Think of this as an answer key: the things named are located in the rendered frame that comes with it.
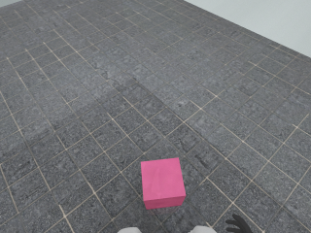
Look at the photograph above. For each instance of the carton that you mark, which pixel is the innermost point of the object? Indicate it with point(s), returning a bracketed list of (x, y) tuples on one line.
[(162, 183)]

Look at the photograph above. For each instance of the right robot hand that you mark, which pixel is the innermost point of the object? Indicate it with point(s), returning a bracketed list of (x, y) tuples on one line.
[(239, 222)]

